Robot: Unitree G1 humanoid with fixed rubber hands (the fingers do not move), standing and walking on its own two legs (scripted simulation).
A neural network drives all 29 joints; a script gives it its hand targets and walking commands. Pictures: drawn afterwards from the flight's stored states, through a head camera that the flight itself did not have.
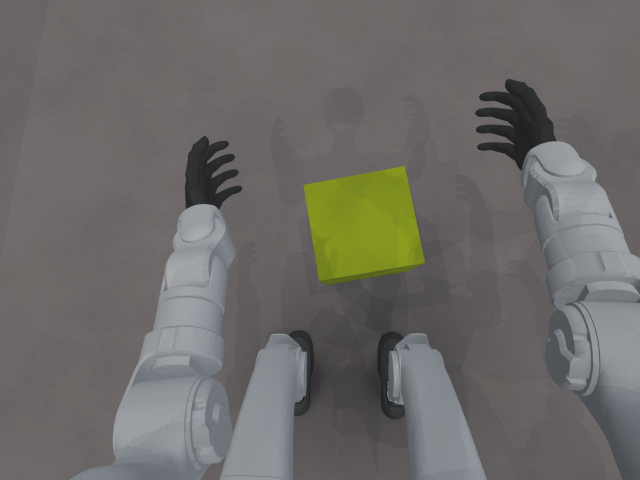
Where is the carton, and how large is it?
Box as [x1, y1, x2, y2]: [303, 166, 424, 284]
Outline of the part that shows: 404,166 303,185 318,276 320,281 326,284 406,271 424,262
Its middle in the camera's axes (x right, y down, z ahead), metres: +0.10 -0.02 +0.89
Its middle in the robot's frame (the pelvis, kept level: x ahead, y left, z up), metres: +0.46 -0.02 -0.52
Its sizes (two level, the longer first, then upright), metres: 0.210 0.200 0.250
